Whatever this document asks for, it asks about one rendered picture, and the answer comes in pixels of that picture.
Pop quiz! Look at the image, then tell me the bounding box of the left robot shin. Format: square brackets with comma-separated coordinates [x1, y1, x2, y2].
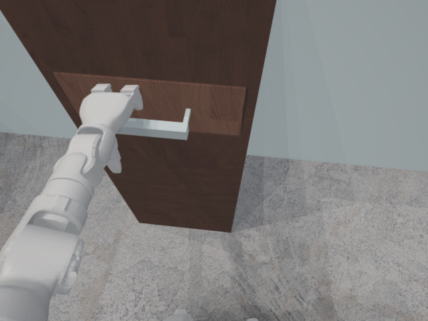
[174, 310, 189, 316]

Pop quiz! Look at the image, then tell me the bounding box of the robot left hand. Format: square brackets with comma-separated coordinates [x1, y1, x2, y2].
[80, 84, 143, 173]

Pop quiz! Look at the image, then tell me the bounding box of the robot left upper arm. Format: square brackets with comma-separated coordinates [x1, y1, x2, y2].
[0, 224, 84, 321]

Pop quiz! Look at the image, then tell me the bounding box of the drawer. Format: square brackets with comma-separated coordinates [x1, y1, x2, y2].
[53, 72, 246, 136]

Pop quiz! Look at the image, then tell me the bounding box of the cabinet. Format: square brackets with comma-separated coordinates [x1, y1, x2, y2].
[0, 0, 276, 233]

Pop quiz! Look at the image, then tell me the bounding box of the handle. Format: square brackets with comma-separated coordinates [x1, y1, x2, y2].
[117, 108, 191, 140]

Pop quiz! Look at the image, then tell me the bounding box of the left robot forearm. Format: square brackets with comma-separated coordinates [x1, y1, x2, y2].
[0, 122, 116, 273]

